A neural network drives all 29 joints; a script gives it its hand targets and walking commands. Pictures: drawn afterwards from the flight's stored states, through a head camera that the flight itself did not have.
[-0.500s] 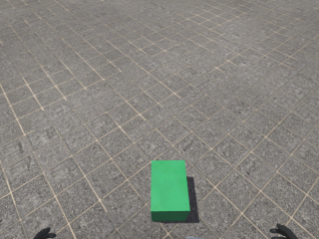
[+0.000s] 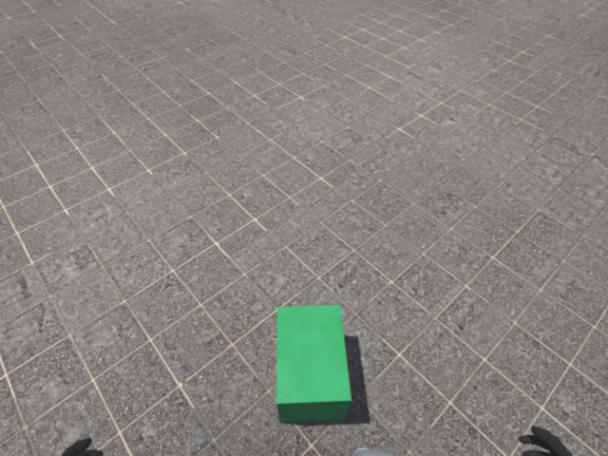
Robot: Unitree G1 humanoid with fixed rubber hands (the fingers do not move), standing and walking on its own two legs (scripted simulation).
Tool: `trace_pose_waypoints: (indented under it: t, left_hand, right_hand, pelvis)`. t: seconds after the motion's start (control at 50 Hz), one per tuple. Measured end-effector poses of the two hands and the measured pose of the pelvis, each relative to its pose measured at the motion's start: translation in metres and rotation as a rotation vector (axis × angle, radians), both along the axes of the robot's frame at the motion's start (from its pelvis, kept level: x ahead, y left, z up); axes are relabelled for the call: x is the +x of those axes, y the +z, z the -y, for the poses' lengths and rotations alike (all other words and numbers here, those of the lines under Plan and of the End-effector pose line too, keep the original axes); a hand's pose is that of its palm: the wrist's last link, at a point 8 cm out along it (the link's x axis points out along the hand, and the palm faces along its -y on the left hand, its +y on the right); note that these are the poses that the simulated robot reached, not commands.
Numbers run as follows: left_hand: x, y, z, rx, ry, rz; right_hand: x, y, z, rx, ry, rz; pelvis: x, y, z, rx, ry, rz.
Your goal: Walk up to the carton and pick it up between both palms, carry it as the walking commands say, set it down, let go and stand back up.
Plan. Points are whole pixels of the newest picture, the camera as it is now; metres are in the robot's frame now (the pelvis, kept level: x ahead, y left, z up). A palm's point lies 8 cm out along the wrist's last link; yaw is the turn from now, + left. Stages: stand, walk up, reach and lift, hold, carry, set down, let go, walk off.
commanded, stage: walk up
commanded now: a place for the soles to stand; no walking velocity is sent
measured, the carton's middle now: (310, 363) +0.46 -0.02 -0.64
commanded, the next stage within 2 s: reach and lift in 0.98 s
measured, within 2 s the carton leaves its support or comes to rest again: neither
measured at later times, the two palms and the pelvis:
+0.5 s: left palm out of the picture +0.13 +0.28 -0.08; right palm out of the picture +0.07 -0.35 -0.08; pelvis -0.01 -0.02 +0.00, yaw -2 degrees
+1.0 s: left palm out of the picture +0.13 +0.29 -0.08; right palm out of the picture +0.08 -0.34 -0.08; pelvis -0.01 -0.02 +0.00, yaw -2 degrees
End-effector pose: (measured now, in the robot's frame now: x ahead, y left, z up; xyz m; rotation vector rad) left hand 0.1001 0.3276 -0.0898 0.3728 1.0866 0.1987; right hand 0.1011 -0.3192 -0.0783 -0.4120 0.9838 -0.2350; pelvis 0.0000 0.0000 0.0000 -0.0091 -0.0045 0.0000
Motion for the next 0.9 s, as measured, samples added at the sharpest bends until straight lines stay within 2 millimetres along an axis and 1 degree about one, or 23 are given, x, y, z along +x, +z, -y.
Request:
trace_pose_waypoints:
  t: [0.1, 0.16, 0.22, 0.32, 0.42, 0.66, 0.9]
  left_hand:
    - [0.0, -0.006, 0.025, 0.003, -0.03, -0.007]
    - [0.003, -0.002, 0.039, 0.0, -0.049, 0.007]
    - [0.01, 0.0, 0.043, 0.003, -0.055, 0.029]
    - [0.024, 0.002, 0.046, -0.005, -0.068, 0.073]
    - [0.03, 0.006, 0.046, -0.004, -0.074, 0.101]
    - [0.032, 0.005, 0.038, -0.007, -0.07, 0.101]
    - [0.03, 0.006, 0.037, -0.007, -0.067, 0.104]
  right_hand:
    - [-0.02, -0.007, 0.029, -0.006, -0.047, -0.02]
    - [-0.025, -0.007, 0.035, 0.002, -0.058, -0.034]
    - [-0.026, -0.008, 0.036, 0.006, -0.055, -0.029]
    - [-0.027, -0.005, 0.034, 0.003, -0.047, -0.003]
    - [-0.028, -0.005, 0.032, 0.007, -0.043, 0.004]
    - [-0.023, -0.004, 0.024, 0.005, -0.035, 0.004]
    - [-0.023, -0.003, 0.024, 0.005, -0.034, 0.013]
  pelvis:
    - [-0.003, -0.006, 0.022, 0.024, -0.043, 0.009]
    - [-0.005, -0.002, 0.027, 0.032, -0.042, 0.006]
    - [-0.007, -0.002, 0.029, 0.03, -0.04, 0.005]
    - [-0.011, -0.002, 0.028, 0.024, -0.04, 0.011]
    - [-0.013, -0.002, 0.026, 0.026, -0.037, 0.014]
    - [-0.01, -0.002, 0.019, 0.023, -0.032, 0.011]
    - [-0.012, -0.002, 0.019, 0.023, -0.031, 0.013]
